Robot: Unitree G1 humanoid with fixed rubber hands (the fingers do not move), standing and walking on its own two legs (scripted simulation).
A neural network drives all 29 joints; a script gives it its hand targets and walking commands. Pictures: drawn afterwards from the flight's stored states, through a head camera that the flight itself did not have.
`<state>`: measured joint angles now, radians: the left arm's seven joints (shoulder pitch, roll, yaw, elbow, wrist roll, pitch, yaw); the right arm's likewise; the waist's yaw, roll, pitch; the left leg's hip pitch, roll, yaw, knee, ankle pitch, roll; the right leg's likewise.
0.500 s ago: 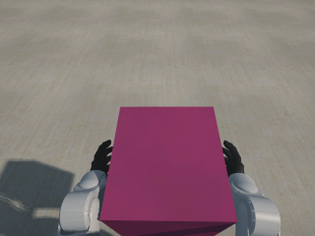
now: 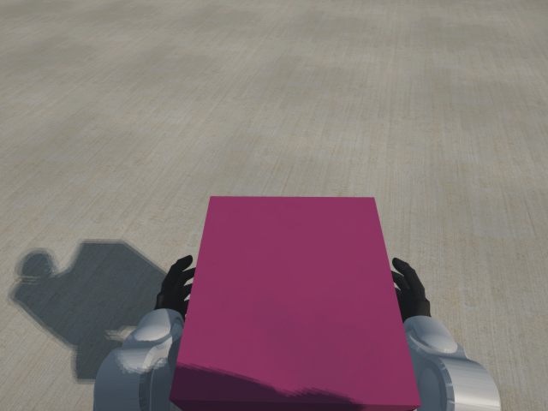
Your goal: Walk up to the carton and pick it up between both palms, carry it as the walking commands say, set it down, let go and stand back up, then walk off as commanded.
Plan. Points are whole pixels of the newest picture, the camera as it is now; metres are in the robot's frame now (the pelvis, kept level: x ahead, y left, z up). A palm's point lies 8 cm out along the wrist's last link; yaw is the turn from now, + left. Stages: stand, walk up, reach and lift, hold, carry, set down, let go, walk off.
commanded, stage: carry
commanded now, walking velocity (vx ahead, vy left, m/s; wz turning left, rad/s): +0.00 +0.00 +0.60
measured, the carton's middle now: (290, 330) +0.25 -0.01 +0.03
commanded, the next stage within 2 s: none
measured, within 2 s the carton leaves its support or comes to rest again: neither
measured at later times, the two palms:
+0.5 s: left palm out of the picture +0.14 +0.23 +0.07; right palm (316, 327) +0.24 -0.04 +0.06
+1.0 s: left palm out of the picture -0.02 +0.29 +0.06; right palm (224, 387) +0.17 +0.07 +0.07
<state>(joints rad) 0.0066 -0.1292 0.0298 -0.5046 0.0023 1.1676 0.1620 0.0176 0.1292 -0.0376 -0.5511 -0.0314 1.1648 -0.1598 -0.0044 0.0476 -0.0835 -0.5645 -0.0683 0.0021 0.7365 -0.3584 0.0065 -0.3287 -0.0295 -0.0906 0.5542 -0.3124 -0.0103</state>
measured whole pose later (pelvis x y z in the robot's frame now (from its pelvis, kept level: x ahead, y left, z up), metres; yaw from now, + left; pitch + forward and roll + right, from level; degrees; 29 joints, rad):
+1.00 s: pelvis -0.13 +0.02 -0.01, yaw +36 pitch +3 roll -1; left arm -0.04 -0.13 0.09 -0.45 0.00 1.16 0.18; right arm -0.10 0.13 -0.05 -0.41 -0.02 1.14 -0.16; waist 0.02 0.01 -0.01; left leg -0.48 -0.05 0.06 0.58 -0.15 0.10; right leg -0.45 -0.05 -0.06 0.85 -0.50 0.04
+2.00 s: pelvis -0.20 -0.08 -0.02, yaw +42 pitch +3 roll +0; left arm -0.06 -0.13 0.06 -0.42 0.02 1.17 0.17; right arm -0.06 0.13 -0.07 -0.41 -0.03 1.14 -0.15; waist 0.02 -0.01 -0.02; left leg -0.72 0.03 0.09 0.90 -0.33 -0.03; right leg -0.53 -0.05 -0.17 0.66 -0.16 -0.07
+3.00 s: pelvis -0.34 -0.26 -0.01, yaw +42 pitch +5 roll +0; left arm -0.01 -0.13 0.05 -0.48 0.02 1.17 0.17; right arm -0.05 0.13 -0.05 -0.44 -0.02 1.13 -0.15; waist 0.01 -0.01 -0.02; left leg -0.60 0.02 0.02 0.90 -0.39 -0.03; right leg -0.47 -0.04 -0.09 0.60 -0.21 -0.01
